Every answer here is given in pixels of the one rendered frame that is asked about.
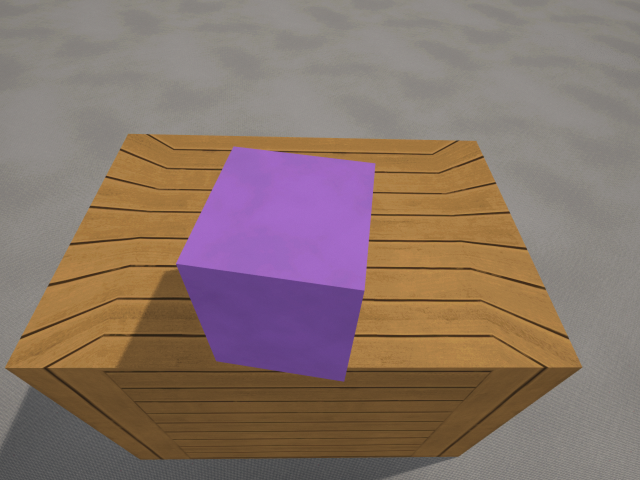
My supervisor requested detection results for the carton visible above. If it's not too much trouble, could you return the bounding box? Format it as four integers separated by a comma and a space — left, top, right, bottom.
176, 146, 375, 382

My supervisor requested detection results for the pedestal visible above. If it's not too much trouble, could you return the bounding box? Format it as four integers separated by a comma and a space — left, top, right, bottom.
5, 134, 582, 460

